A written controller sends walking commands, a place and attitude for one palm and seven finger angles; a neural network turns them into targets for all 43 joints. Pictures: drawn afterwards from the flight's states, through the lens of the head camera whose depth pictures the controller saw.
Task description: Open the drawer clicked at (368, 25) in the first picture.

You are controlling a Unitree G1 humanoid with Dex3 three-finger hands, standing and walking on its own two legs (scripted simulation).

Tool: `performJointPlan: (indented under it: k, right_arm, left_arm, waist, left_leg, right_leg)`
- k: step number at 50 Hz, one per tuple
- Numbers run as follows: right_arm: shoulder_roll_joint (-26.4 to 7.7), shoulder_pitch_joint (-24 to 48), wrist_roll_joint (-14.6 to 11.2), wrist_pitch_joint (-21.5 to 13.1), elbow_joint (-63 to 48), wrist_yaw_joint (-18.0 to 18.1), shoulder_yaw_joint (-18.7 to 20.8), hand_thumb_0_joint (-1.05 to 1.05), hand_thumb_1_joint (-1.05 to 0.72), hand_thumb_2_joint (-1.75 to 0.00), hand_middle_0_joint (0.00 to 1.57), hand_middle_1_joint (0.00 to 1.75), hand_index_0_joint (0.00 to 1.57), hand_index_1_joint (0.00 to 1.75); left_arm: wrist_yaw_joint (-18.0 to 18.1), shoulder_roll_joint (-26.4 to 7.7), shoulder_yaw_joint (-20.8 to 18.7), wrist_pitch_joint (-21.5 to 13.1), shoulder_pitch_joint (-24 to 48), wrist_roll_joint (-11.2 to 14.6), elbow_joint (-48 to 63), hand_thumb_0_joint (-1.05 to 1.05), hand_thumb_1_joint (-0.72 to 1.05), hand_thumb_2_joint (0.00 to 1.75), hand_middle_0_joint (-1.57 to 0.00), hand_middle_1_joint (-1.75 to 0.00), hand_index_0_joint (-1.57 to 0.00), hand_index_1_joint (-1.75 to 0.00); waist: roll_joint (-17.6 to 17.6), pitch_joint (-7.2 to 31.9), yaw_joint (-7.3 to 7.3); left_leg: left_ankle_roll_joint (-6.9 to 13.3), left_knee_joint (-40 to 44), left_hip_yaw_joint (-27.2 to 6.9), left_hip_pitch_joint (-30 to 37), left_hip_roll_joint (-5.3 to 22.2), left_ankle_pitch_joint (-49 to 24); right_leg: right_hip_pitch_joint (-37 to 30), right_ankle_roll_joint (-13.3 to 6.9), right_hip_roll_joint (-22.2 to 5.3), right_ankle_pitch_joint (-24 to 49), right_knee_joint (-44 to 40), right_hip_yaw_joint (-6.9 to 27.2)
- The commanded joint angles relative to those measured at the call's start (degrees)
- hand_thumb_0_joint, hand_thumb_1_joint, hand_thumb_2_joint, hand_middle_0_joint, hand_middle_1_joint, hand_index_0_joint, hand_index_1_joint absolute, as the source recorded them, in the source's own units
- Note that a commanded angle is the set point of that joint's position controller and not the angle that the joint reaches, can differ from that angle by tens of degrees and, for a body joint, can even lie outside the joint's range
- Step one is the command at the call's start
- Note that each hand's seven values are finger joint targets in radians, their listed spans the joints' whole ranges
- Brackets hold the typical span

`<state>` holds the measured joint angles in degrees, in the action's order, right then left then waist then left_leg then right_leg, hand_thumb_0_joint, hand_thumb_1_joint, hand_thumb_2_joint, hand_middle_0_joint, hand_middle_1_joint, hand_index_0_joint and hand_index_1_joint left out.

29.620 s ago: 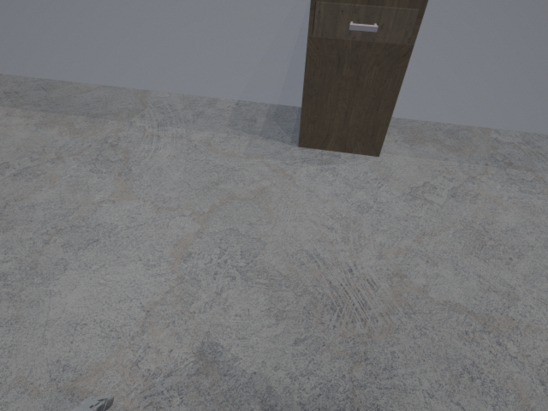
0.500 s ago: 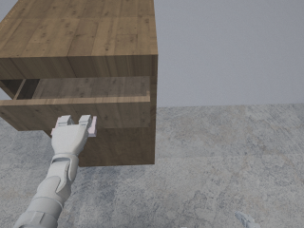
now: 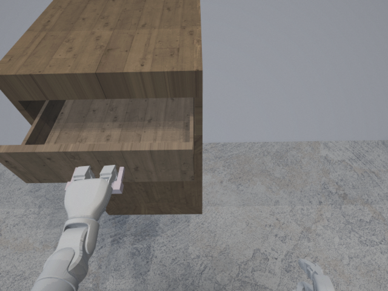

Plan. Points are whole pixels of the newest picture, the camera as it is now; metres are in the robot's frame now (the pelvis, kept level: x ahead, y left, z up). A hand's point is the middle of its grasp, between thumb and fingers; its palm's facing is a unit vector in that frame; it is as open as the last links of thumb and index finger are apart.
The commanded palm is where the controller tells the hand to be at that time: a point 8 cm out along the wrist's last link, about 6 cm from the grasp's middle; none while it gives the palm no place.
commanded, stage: pull the drawer open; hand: left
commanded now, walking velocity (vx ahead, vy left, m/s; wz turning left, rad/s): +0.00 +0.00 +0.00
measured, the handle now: (97, 179) +0.36 +0.24 +0.00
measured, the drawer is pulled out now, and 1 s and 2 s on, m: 0.16 0.27 0.30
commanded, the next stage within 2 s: open the thumb to release the handle in 1.70 s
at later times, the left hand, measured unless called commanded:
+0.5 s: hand (94, 225) +0.26 +0.23 -0.03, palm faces -0.02 -0.06 -1.00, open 5.5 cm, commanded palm +0.22 +0.23 +0.03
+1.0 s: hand (86, 258) +0.19 +0.22 -0.02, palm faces -0.03 -0.08 -1.00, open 5.5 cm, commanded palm +0.15 +0.23 +0.03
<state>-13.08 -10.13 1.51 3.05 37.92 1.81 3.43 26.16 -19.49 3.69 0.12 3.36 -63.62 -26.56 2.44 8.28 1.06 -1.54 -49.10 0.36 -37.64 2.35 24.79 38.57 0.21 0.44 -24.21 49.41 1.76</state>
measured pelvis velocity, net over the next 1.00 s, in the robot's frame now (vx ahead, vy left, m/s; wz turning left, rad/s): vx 0.01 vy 0.00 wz -0.01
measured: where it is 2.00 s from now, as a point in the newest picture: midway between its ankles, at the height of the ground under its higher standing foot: outside the picture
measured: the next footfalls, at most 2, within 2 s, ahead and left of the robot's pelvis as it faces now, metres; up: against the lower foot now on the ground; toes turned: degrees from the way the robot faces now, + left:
none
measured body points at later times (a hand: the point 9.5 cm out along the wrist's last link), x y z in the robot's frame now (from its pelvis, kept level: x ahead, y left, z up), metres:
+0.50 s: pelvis +0.00 +0.00 +0.00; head +0.05 -0.02 +0.45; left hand +0.25 +0.23 +0.03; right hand +0.18 -0.25 -0.11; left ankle -0.01 +0.14 -0.70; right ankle +0.00 -0.12 -0.70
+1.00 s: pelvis +0.01 +0.00 -0.01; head +0.05 -0.02 +0.44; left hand +0.19 +0.23 +0.03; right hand +0.22 -0.22 -0.11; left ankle -0.01 +0.14 -0.70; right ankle +0.00 -0.12 -0.70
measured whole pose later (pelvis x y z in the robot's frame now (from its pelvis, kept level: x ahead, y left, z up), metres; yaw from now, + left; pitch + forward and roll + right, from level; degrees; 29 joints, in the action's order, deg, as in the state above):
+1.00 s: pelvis +0.01 +0.00 -0.01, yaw +0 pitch +12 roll +1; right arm -12.0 -5.6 3.3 2.4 33.3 -1.6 1.3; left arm 28.4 -19.0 3.7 -0.8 -27.4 -63.1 0.4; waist 1.9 8.6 -1.8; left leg -1.9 -53.4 0.6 -37.6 2.6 28.1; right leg 39.0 -0.1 0.7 -27.6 54.4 2.2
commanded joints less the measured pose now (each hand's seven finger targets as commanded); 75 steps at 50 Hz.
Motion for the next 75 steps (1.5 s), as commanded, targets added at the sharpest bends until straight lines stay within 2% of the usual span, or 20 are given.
performJointPlan:
  k: [1,4,8,12,15,17,25,26,30,33,35,39,42,44,53,60,66,72,73,75]
  right_arm:
    - [-7.25,3.06,-0.05,-2.72,-7.72,0.41,2.36,0.0,-0.9,-0.9,0.2,0.3,0.2,0.3]
    - [-7.28,3.62,-0.03,-2.97,-8.31,0.23,2.28,0.0,-0.9,-0.9,0.2,0.3,0.2,0.3]
    - [-7.05,4.22,0.07,-3.24,-8.43,-0.04,2.11,0.0,-0.9,-0.9,0.2,0.3,0.2,0.3]
    - [-7.1,5.1,0.23,-3.21,-8.51,0.24,1.76,0.0,-0.9,-0.9,0.2,0.3,0.2,0.3]
    - [-7.08,5.69,0.38,-3.06,-8.57,0.26,1.65,0.0,-0.9,-0.9,0.2,0.3,0.2,0.3]
    - [-6.72,6.14,0.32,-3.07,-9.08,-0.07,1.56,0.0,-0.9,-0.9,0.2,0.3,0.2,0.3]
    - [-6.42,7.81,0.46,-3.12,-10.61,-1.05,1.22,0.0,-0.9,-0.9,0.2,0.3,0.2,0.3]
    - [-6.3,7.69,0.45,-3.19,-10.9,-1.26,1.32,0.0,-0.9,-0.9,0.2,0.3,0.2,0.3]
    - [-6.31,8.68,0.99,-3.08,-11.46,-1.57,0.96,0.0,-0.9,-0.9,0.2,0.3,0.2,0.3]
    - [-6.12,8.46,1.07,-3.11,-11.52,-1.89,1.16,0.0,-0.9,-0.9,0.2,0.3,0.2,0.3]
    - [-6.02,9.06,1.26,-3.06,-11.72,-1.86,0.8,0.0,-0.9,-0.9,0.2,0.3,0.2,0.3]
    - [-5.91,9.46,1.19,-3.04,-11.89,-2.18,0.71,0.0,-0.9,-0.9,0.2,0.3,0.2,0.3]
    - [-5.63,10.11,1.45,-3.11,-12.35,-2.41,0.33,0.0,-0.9,-0.9,0.2,0.3,0.2,0.3]
    - [-5.6,9.85,1.27,-3.08,-12.97,-2.64,0.36,0.0,-0.9,-0.9,0.2,0.3,0.2,0.3]
    - [-5.47,9.95,2.15,-3.26,-14.14,-4.07,0.15,0.0,-0.9,-0.9,0.2,0.3,0.2,0.3]
    - [-5.55,10.63,2.78,-3.09,-14.81,-4.14,-0.14,0.0,-0.9,-0.9,0.2,0.3,0.2,0.3]
    - [-5.29,10.33,2.35,-2.9,-15.46,-4.28,0.26,0.0,-0.9,-0.9,0.2,0.3,0.2,0.3]
    - [-5.49,11.06,2.7,-2.34,-15.52,-4.11,0.06,0.0,-0.9,-0.9,0.2,0.3,0.2,0.3]
    - [-5.54,10.64,2.57,-2.3,-15.81,-4.11,0.2,0.0,-0.9,-0.9,0.2,0.3,0.2,0.3]
    - [-5.66,10.71,2.88,-2.29,-15.79,-4.1,0.11,0.0,-0.9,-0.9,0.2,0.3,0.2,0.3]
  left_arm:
    - [2.92,-10.33,-6.35,0.25,4.35,1.09,11.53,0.0,0.9,0.9,-0.4,-1.35,-0.4,-1.35]
    - [2.89,-10.32,-7.17,-0.02,0.2,1.3,13.29,0.0,0.9,0.9,-0.4,-1.35,-0.4,-1.35]
    - [3.11,-8.62,-5.37,-0.04,-0.85,1.12,14.84,0.0,0.9,0.9,-0.4,-1.35,-0.4,-1.35]
    - [3.3,-10.93,-7.65,0.25,-2.79,1.12,16.07,0.0,0.9,0.9,-0.4,-1.35,-0.4,-1.35]
    - [3.47,-11.43,-7.97,0.44,-3.48,0.67,17.98,0.0,0.9,0.9,-0.4,-1.35,-0.4,-1.35]
    - [3.53,-9.37,-6.77,0.83,-8.05,0.91,18.87,0.0,0.9,0.9,-0.4,-1.35,-0.4,-1.35]
    - [3.99,-8.6,-7.59,1.26,-20.28,1.63,25.92,0.0,0.9,0.9,-0.4,-1.35,-0.4,-1.35]
    - [3.86,-6.86,-5.82,1.48,-20.98,1.73,26.68,0.0,0.9,0.9,-0.4,-1.35,-0.4,-1.35]
    - [4.65,-8.33,-7.28,1.15,-22.63,0.81,29.51,0.0,0.9,0.9,-0.4,-1.35,-0.4,-1.35]
    - [4.83,-6.84,-5.96,1.24,-23.97,0.81,30.61,0.0,0.9,0.9,-0.4,-1.35,-0.4,-1.35]
    - [5.35,-8.34,-7.5,0.98,-26.36,0.69,32.09,0.0,0.9,0.9,-0.4,-1.35,-0.4,-1.35]
    - [5.35,-7.35,-6.56,1.03,-28.81,1.19,33.4,0.0,0.9,0.9,-0.4,-1.35,-0.4,-1.35]
    - [5.57,-7.4,-6.97,0.51,-32.48,1.09,34.06,0.0,0.9,0.9,-0.4,-1.35,-0.4,-1.35]
    - [5.51,-7.12,-6.72,0.27,-34.69,1.46,35.71,0.0,0.9,0.9,-0.4,-1.35,-0.4,-1.35]
    - [5.95,-6.59,-5.82,-1.74,-40.99,1.29,40.5,0.0,0.9,0.9,-0.4,-1.35,-0.4,-1.35]
    - [7.29,-9.33,-9.46,-3.26,-45.77,1.73,42.67,0.0,0.9,0.9,-0.4,-1.35,-0.4,-1.35]
    - [7.63,-9.25,-10.78,-3.46,-53.15,3.01,43.4,0.0,0.9,0.9,-0.4,-1.35,-0.4,-1.35]
    - [8.11,-10.42,-12.14,-3.38,-52.27,3.01,43.56,0.0,0.9,0.9,-0.4,-1.35,-0.4,-1.35]
    - [8.09,-9.57,-11.47,-3.3,-52.52,2.97,43.91,0.0,0.9,0.9,-0.4,-1.35,-0.4,-1.35]
    - [8.41,-10.55,-12.27,-3.2,-51.26,3.16,44.41,0.0,0.9,0.9,-0.4,-1.35,-0.4,-1.35]
  waist:
    - [-1.73,15.05,-2.83]
    - [-1.6,15.65,-3.66]
    - [-1.87,12.92,-2.85]
    - [-3.39,13.35,-3.52]
    - [-1.0,13.71,-3.85]
    - [-0.77,13.5,-4.32]
    - [-1.38,13.68,-5.17]
    - [-1.39,12.01,-4.53]
    - [-1.46,12.18,-4.84]
    - [-1.67,12.28,-4.32]
    - [-0.41,13.47,-5.28]
    - [-0.21,11.62,-4.69]
    - [-2.42,11.81,-5.41]
    - [-0.6,11.28,-5.48]
    - [-1.11,9.96,-5.36]
    - [-1.32,9.92,-6.2]
    - [-0.9,10.35,-7.22]
    - [-2.26,8.98,-6.74]
    - [-0.15,8.81,-6.73]
    - [-0.47,9.91,-6.7]
  left_leg:
    - [2.69,4.63,2.66,8.84,-4.16,-19.52]
    - [2.54,4.82,2.6,8.73,-4.2,-20.61]
    - [2.63,4.72,2.61,8.33,-4.21,-18.14]
    - [2.71,4.44,2.77,7.44,-4.45,-17.47]
    - [2.5,4.44,2.73,8.34,-4.35,-18.47]
    - [2.45,4.47,2.67,8.69,-4.39,-19.15]
    - [2.1,3.62,2.24,9.44,-4.02,-23.51]
    - [2.15,3.62,2.15,9.27,-3.92,-22.64]
    - [2.12,2.91,1.87,9.25,-3.78,-22.35]
    - [2.2,2.34,1.78,9.72,-3.69,-22.02]
    - [2.01,2.06,1.69,10.3,-3.72,-23.83]
    - [1.98,1.54,1.46,9.88,-3.61,-23.9]
    - [2.09,1.08,1.38,9.26,-3.75,-23.28]
    - [1.99,1.04,1.1,9.49,-3.53,-24.47]
    - [2.11,-0.88,0.69,8.32,-3.67,-21.12]
    - [1.99,-2.31,0.72,6.5,-4.4,-17.84]
    - [2.28,-2.65,1.02,5.17,-4.24,-17.34]
    - [2.26,-3.26,0.92,3.41,-4.58,-14.99]
    - [2.38,-2.83,0.96,3.3,-4.3,-14.65]
    - [2.21,-3.3,0.95,4.13,-4.49,-15.24]
  right_leg:
    - [-10.76,-2.39,1.94,22.62,-6.07,-2.61]
    - [-11.93,-2.56,1.91,23.72,-5.83,-2.59]
    - [-9.88,-2.4,1.86,21.26,-6.18,-2.67]
    - [-10.96,-2.21,1.69,21.89,-6.09,-2.07]
    - [-10.56,-2.39,1.66,22.07,-5.66,-2.0]
    - [-10.58,-2.54,1.86,22.32,-5.5,-2.34]
    - [-11.27,-2.56,1.99,26.35,-4.06,-2.31]
    - [-10.69,-2.52,1.94,25.69,-4.32,-2.62]
    - [-9.24,-2.58,2.03,24.23,-3.56,-2.37]
    - [-8.6,-2.54,2.04,24.16,-3.41,-2.4]
    - [-8.99,-2.65,2.12,25.2,-2.59,-2.08]
    - [-8.31,-2.69,2.14,25.45,-2.51,-2.18]
    - [-8.02,-2.55,2.22,25.31,-1.96,-1.76]
    - [-8.01,-2.72,2.18,25.09,-1.72,-2.25]
    - [-3.99,-2.89,2.09,21.6,-0.73,-0.68]
    - [-1.91,-3.23,1.92,19.44,0.08,1.62]
    - [-3.41,-3.29,1.67,20.29,0.57,0.83]
    - [-1.17,-3.37,1.81,18.17,0.68,2.29]
    - [-1.75,-3.36,1.66,17.62,0.81,0.83]
    - [-0.74,-3.46,1.6,17.58,0.9,2.14]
